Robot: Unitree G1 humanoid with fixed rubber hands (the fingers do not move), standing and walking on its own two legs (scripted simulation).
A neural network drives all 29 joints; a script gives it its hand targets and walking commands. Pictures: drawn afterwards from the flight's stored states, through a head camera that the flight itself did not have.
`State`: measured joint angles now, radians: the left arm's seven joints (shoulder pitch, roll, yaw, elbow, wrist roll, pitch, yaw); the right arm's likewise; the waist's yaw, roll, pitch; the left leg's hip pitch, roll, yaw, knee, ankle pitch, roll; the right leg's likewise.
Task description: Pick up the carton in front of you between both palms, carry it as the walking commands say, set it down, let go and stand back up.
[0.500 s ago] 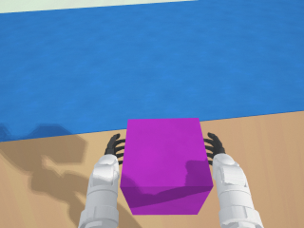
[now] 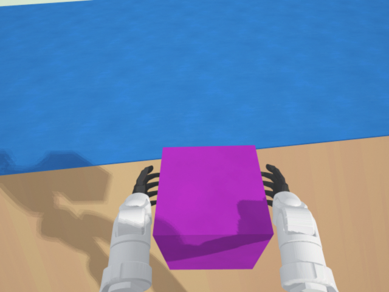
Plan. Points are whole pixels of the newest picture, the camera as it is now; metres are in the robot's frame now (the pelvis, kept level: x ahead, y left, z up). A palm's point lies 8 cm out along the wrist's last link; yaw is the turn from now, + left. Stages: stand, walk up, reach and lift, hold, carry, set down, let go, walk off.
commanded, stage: reach and lift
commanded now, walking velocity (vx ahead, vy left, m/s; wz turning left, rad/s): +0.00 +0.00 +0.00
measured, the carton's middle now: (209, 211) +0.31 +0.00 -0.04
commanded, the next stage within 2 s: hold in 0.42 s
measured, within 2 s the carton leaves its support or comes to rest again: neither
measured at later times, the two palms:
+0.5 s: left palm (139, 197) +0.29 +0.15 +0.04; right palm (282, 196) +0.29 -0.15 +0.04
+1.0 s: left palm (137, 199) +0.29 +0.15 +0.05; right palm (284, 197) +0.28 -0.15 +0.05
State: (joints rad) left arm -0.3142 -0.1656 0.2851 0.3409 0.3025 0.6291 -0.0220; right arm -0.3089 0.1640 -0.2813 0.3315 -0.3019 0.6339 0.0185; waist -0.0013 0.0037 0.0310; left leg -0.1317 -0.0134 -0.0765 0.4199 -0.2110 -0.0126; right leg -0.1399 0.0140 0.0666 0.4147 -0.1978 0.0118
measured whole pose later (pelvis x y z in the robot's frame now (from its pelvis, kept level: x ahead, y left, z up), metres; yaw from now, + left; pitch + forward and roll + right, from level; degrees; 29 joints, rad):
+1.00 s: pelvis -0.01 +0.00 +0.00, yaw +0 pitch -8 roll +0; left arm -0.30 -0.16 0.25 0.25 0.28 0.75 -0.02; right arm -0.30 0.16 -0.25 0.24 -0.28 0.75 0.01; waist 0.00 0.00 0.04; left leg -0.05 -0.01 -0.08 0.39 -0.19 -0.01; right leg -0.06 0.01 0.07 0.38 -0.18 0.01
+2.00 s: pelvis +0.00 +0.00 +0.00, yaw +0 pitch -4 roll +0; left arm -0.26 -0.15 0.21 0.20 0.26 0.77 -0.01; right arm -0.25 0.15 -0.21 0.20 -0.26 0.77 0.00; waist 0.00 0.00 -0.03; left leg -0.14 -0.01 -0.08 0.45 -0.27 -0.01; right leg -0.15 0.01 0.07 0.44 -0.26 0.01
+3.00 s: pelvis +0.47 +0.07 +0.00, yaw -1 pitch +5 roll -1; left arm -0.16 -0.13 0.11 -0.33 0.10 1.19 0.09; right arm -0.15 0.13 -0.11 -0.33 -0.09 1.18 -0.09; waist -0.03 -0.01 -0.03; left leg -0.25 0.03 0.25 0.36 -0.20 0.08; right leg -0.57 -0.09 -0.09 1.04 -0.28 -0.02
